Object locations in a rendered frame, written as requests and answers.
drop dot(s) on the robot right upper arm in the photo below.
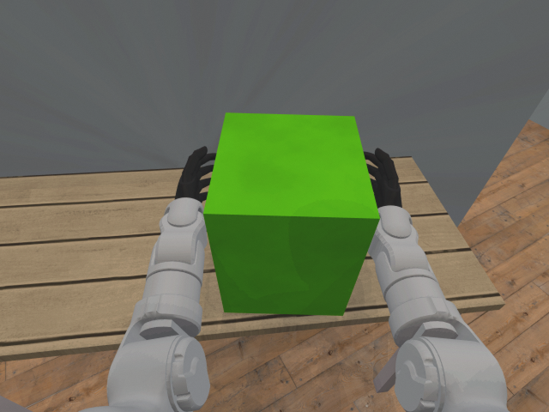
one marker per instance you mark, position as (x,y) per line
(448,375)

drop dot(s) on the robot left forearm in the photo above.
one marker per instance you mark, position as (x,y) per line
(170,302)

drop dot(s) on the robot left hand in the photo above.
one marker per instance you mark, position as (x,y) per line
(190,184)

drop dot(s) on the table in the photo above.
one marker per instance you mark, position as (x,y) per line
(75,250)

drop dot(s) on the carton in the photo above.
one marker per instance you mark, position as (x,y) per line
(290,213)

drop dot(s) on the robot right hand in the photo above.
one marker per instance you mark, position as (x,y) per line
(386,188)

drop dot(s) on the robot right forearm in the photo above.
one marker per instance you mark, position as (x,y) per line
(416,303)

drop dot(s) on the robot left upper arm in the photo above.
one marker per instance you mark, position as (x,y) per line
(167,374)

